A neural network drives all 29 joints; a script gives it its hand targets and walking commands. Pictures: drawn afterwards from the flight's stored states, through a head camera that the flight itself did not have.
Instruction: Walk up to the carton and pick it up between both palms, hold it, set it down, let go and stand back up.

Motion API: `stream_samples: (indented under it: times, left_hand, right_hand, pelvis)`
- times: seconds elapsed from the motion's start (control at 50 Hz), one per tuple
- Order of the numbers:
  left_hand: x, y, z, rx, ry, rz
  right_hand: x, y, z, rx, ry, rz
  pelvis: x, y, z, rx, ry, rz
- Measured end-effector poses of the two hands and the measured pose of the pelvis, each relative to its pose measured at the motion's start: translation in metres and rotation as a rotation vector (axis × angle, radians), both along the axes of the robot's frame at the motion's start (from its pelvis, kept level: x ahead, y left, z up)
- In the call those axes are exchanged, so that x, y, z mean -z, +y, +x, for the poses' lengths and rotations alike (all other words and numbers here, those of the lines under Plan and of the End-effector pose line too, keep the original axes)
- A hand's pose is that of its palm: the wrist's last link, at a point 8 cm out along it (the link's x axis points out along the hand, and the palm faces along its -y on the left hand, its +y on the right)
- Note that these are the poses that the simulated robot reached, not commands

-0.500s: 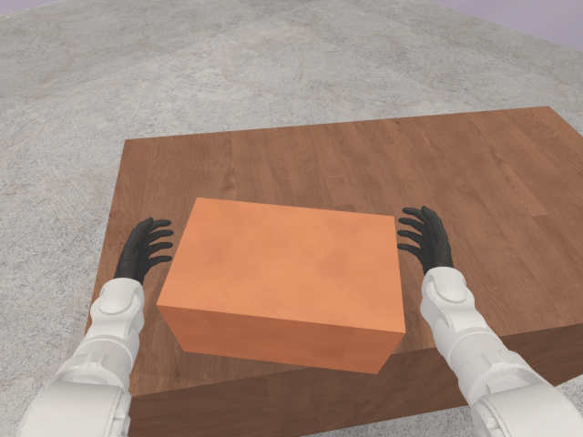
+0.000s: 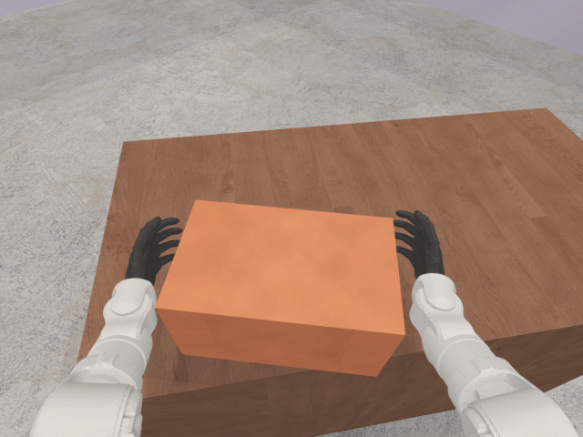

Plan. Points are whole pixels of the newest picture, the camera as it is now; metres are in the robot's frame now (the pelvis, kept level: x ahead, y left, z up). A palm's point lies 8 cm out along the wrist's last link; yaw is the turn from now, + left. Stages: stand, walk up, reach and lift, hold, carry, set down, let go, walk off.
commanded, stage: reach and lift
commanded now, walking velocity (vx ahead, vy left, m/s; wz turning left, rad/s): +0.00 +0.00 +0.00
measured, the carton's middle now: (285, 287) +0.37 +0.01 -0.02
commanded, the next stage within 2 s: none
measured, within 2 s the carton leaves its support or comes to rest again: leaves its support in 1.46 s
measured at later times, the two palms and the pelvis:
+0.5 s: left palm (148, 271) +0.38 +0.20 +0.02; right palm (424, 271) +0.35 -0.19 +0.03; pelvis +0.00 +0.00 +0.00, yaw +0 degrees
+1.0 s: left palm (148, 270) +0.39 +0.20 +0.02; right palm (424, 273) +0.34 -0.19 +0.03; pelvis +0.00 +0.01 +0.00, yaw +0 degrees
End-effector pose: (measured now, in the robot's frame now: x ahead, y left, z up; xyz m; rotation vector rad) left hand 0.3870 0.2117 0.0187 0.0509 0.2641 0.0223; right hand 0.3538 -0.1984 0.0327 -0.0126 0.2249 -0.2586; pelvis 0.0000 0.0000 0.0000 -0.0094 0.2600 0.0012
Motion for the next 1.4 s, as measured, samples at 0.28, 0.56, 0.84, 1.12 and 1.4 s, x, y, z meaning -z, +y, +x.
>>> stream_samples:
  times: [0.28,0.56,0.84,1.12,1.4]
  left_hand:
    - [-0.004,-0.008,0.001,0.113,-0.032,0.058]
    - [-0.005,-0.007,-0.002,0.11,-0.05,0.048]
    - [-0.005,-0.008,-0.001,0.112,-0.052,0.055]
    - [-0.006,-0.008,-0.002,0.113,-0.055,0.063]
    - [-0.014,-0.013,-0.012,0.142,-0.084,0.131]
  right_hand:
    - [0.002,0.005,-0.004,0.057,-0.04,-0.014]
    - [0.0,0.006,-0.008,0.061,-0.07,-0.04]
    - [0.001,0.006,-0.01,0.068,-0.075,-0.024]
    - [0.002,0.006,-0.011,0.071,-0.082,-0.013]
    - [0.003,0.003,-0.029,0.092,-0.106,0.028]
  pelvis:
    - [0.0,0.0,0.0,0.0,-0.004,0.0]
    - [-0.003,0.005,0.001,0.0,-0.055,-0.006]
    - [-0.003,0.006,0.002,0.0,-0.062,-0.009]
    - [-0.003,0.006,0.002,0.0,-0.062,-0.009]
    - [-0.004,0.005,0.0,0.003,-0.083,-0.014]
